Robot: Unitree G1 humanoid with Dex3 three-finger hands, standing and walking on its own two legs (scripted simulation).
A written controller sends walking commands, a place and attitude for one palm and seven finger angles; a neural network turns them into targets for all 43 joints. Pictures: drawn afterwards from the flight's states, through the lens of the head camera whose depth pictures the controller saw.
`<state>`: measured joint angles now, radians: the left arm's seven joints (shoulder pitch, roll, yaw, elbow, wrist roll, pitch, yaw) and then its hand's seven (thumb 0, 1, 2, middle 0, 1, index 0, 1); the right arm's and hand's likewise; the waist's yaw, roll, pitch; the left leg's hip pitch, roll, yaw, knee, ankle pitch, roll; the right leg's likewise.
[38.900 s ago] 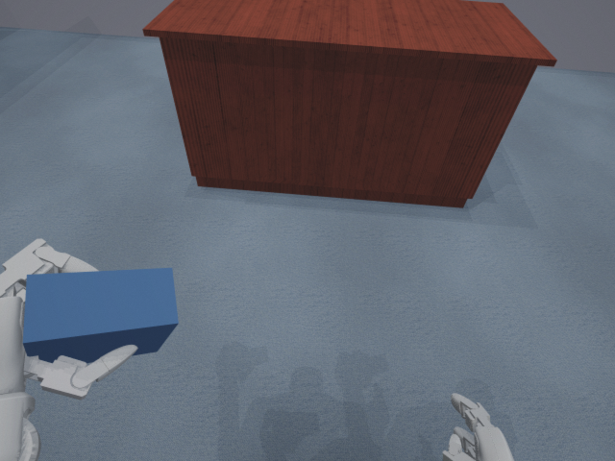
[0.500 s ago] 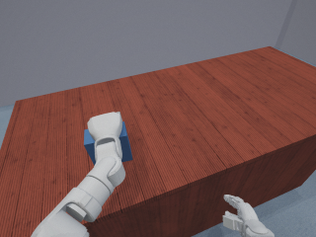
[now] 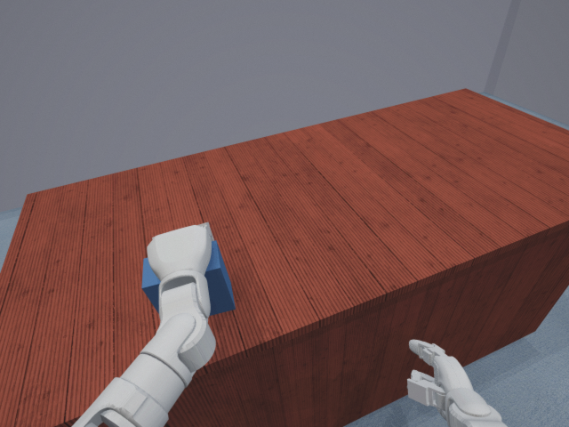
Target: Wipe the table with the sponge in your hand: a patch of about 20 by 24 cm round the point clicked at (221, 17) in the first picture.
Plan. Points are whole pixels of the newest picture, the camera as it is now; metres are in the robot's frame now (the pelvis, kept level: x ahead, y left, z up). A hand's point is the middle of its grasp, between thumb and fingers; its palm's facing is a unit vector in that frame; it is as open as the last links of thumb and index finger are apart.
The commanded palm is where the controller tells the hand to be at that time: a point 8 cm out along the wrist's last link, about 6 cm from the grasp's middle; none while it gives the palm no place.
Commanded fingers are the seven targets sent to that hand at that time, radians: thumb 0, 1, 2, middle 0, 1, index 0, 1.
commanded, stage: wipe back along the third lane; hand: left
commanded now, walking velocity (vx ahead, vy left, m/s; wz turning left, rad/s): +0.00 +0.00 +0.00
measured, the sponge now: (194, 291) +0.32 +0.19 +0.03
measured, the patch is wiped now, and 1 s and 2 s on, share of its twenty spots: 1.00 1.00 1.00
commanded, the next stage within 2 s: slide back across to the middle lane in 0.12 s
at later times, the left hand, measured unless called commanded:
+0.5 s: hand (191, 281) +0.30 +0.18 +0.08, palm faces +0.10 -0.14 -0.98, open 9.9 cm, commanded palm +0.25 +0.19 +0.13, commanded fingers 0.00 0.10 1.30 -1.20 -1.60 -1.20 -1.60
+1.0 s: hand (146, 300) +0.26 +0.23 +0.09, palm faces +0.10 -0.15 -0.98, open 9.9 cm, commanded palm +0.22 +0.23 +0.14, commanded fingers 0.00 0.10 1.30 -1.20 -1.60 -1.20 -1.60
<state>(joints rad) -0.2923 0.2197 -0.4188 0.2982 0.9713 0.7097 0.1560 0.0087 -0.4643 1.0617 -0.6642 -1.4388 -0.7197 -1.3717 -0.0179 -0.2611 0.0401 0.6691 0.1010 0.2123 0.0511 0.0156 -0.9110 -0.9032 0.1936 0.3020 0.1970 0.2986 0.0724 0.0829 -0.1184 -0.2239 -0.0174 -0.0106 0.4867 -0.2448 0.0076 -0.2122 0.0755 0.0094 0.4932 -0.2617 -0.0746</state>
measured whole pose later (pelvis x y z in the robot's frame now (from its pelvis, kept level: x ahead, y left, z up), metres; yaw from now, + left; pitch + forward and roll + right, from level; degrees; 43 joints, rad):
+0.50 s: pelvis +0.00 -0.01 +0.00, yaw -1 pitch -2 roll +1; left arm -0.15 0.26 -0.36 0.09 0.95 0.67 0.12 0.01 -0.47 1.06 -0.68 -1.42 -0.73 -1.36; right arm -0.04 -0.25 0.05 0.67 0.09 0.18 0.05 0.02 -0.91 -0.90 0.19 0.30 0.20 0.30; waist 0.08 0.09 -0.10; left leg -0.19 0.00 0.00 0.49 -0.26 -0.01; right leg -0.19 0.09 0.02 0.50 -0.27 -0.09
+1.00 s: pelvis +0.00 -0.01 +0.00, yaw -1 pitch -4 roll +1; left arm 0.01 0.36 -0.21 -0.05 0.92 0.59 0.06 -0.01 -0.49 1.06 -0.70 -1.39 -0.76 -1.33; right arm -0.02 -0.27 0.04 0.67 0.07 0.13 -0.01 0.02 -0.91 -0.90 0.19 0.30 0.20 0.30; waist 0.09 0.10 -0.07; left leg -0.16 0.00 0.00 0.47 -0.24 0.00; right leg -0.15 0.10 0.02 0.47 -0.25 -0.09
